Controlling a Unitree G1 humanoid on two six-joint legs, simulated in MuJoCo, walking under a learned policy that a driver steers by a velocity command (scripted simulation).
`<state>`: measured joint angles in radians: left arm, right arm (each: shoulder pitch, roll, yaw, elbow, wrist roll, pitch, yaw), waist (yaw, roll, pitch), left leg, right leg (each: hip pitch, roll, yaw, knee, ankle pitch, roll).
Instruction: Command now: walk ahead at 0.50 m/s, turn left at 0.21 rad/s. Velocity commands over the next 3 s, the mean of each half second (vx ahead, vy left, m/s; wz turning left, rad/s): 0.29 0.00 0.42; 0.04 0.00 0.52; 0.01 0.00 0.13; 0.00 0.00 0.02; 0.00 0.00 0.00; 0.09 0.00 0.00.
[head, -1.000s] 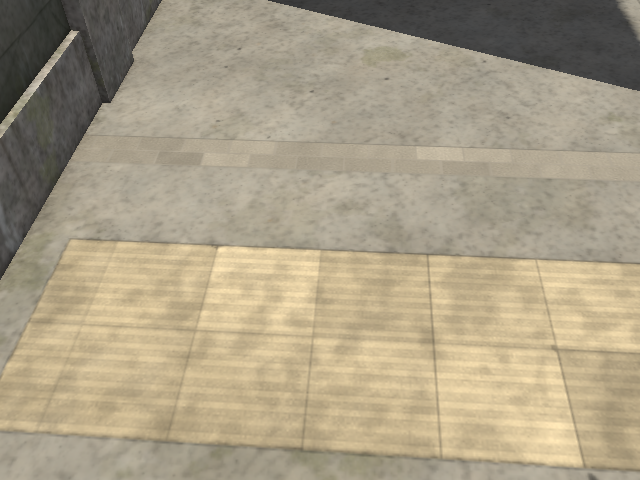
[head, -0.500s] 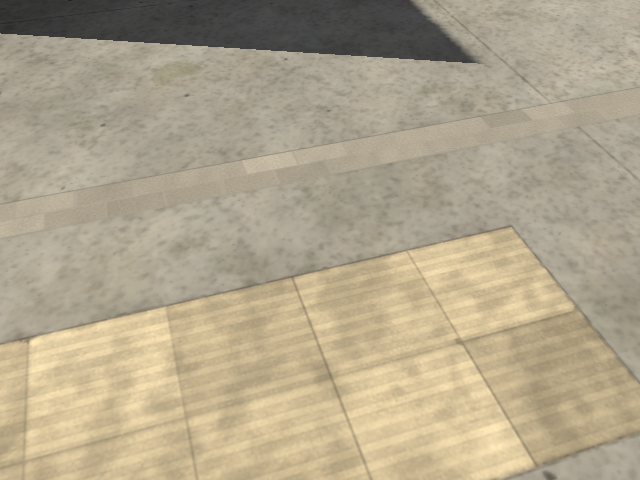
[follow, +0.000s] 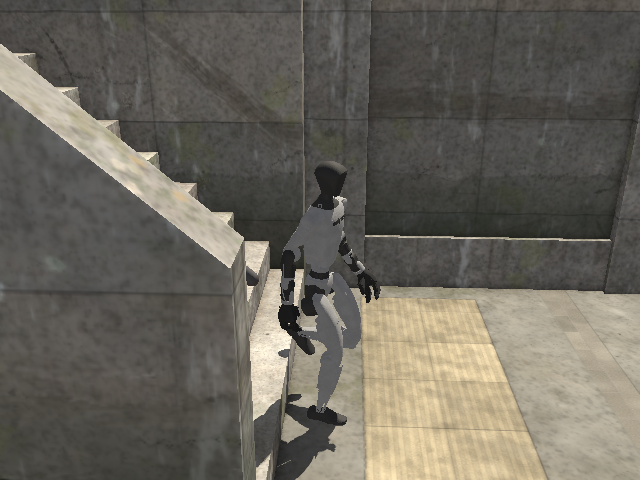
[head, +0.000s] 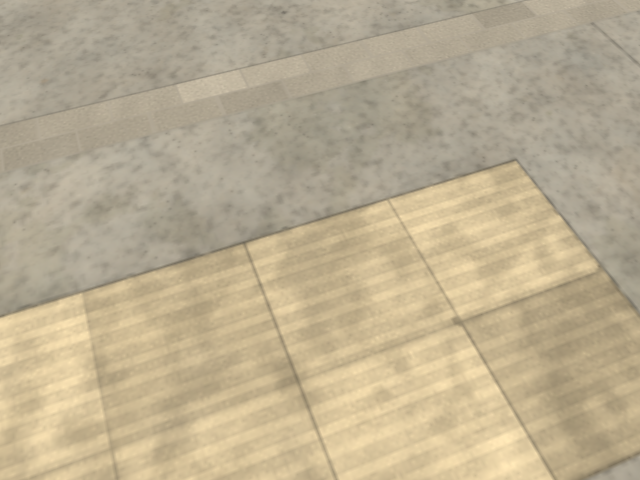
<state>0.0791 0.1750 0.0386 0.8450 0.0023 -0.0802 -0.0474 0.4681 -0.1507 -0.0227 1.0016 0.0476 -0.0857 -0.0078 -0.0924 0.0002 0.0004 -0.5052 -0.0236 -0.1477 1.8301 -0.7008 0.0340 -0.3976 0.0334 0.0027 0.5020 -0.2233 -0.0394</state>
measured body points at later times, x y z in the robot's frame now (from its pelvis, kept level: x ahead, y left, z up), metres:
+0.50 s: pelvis +0.26 +0.05 +0.00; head +0.32 +0.08 +0.44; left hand +0.36 +0.34 -0.12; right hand +0.48 -0.16 -0.10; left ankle +0.34 +0.13 -0.73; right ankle +0.31 -0.13 -0.66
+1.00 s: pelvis +0.36 +0.00 +0.01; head +0.41 -0.01 +0.46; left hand +0.34 +0.30 -0.08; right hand +0.63 -0.17 -0.11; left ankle +0.25 +0.13 -0.64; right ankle +0.42 -0.09 -0.73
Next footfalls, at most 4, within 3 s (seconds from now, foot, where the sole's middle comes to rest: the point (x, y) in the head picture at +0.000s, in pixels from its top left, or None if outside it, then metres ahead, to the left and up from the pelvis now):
0.28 left None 0.38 0.13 -0.77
0.80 right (349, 468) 0.45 -0.07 -0.77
1.20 left None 0.29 0.13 -0.77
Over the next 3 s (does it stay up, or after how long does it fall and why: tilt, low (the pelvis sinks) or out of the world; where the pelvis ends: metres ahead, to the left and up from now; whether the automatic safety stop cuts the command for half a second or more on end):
stays up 0.36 0.04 0.00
